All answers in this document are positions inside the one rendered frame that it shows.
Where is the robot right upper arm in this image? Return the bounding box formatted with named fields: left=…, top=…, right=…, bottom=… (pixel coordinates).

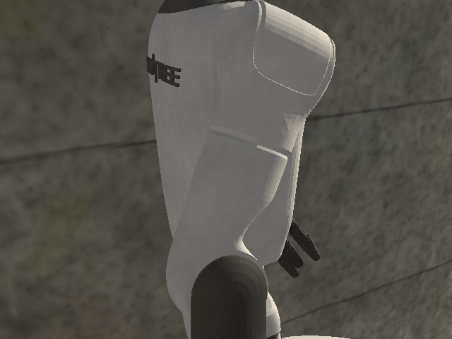
left=166, top=0, right=335, bottom=320

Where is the right robot forearm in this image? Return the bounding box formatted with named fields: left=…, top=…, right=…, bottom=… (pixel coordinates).
left=191, top=255, right=268, bottom=339

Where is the robot torso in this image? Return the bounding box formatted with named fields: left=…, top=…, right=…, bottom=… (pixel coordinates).
left=146, top=0, right=306, bottom=339

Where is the robot left hand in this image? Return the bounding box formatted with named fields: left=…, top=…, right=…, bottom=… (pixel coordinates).
left=278, top=217, right=321, bottom=278

